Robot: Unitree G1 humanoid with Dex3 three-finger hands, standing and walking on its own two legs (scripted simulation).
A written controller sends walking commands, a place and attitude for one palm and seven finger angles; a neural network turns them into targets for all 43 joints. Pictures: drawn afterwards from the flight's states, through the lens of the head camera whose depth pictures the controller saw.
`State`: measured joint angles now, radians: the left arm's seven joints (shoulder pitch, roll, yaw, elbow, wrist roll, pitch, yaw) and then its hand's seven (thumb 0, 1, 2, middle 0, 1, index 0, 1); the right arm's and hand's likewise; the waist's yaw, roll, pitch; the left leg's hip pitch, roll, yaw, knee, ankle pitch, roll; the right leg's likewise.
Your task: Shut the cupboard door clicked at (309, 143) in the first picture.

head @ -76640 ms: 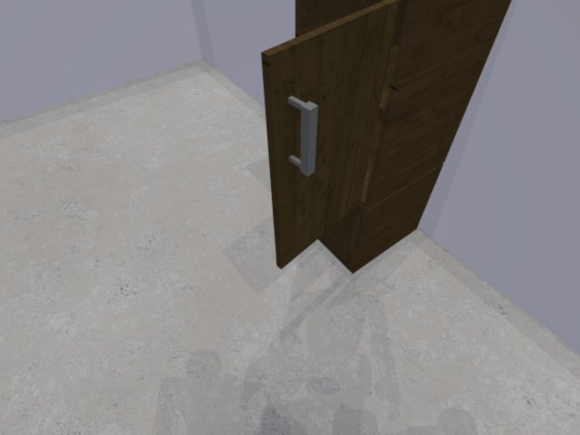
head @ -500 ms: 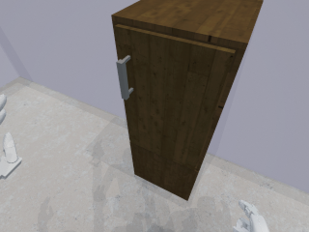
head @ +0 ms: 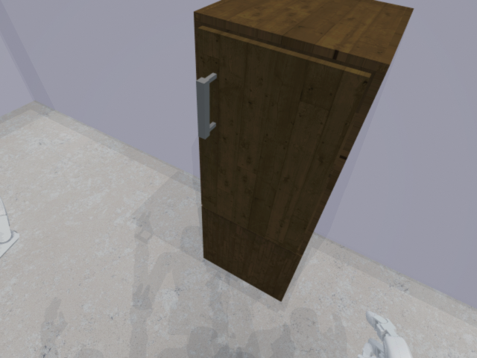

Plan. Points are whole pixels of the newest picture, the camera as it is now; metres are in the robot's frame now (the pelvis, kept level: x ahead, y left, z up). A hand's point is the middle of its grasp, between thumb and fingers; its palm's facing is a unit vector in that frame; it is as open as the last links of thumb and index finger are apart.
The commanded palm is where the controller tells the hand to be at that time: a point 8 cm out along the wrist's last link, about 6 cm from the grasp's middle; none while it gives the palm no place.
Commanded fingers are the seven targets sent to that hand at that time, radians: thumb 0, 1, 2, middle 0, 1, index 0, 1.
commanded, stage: step back with the hand held close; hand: left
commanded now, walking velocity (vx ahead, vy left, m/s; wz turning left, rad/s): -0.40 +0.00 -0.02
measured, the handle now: (208, 106) +0.62 +0.12 +0.10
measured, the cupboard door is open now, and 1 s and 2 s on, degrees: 0 0 0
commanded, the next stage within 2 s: stop stepping back and stand still in 0.28 s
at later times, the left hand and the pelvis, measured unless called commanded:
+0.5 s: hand out of the picture +0.04 +0.20 +0.22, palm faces +0.31 -0.71 -0.64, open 7.4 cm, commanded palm +0.02 +0.23 +0.19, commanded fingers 0.00 0.90 0.90 -0.20 -0.30 -0.20 -0.30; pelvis -0.15 -0.06 +0.01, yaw -6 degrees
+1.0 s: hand out of the picture -0.03 +0.26 +0.21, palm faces +0.54 -0.74 -0.40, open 7.4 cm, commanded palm -0.08 +0.27 +0.19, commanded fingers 0.00 0.90 0.90 -0.20 -0.30 -0.20 -0.30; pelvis -0.23 -0.02 +0.00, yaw -1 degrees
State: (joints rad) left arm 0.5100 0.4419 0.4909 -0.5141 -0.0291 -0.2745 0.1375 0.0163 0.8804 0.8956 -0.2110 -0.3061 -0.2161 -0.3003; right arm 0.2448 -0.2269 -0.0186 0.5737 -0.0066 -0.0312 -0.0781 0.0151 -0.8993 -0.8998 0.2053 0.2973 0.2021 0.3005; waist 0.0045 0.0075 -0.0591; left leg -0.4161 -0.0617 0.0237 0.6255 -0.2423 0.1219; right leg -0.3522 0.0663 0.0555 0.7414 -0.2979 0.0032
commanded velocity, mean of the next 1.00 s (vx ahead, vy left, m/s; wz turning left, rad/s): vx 0.01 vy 0.01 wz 0.02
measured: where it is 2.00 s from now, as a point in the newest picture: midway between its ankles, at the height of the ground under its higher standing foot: outside the picture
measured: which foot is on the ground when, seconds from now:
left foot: down 0.00-0.40, up 0.42-0.76, down 0.78-1.00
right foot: up 0.00-0.32, down 0.34-1.00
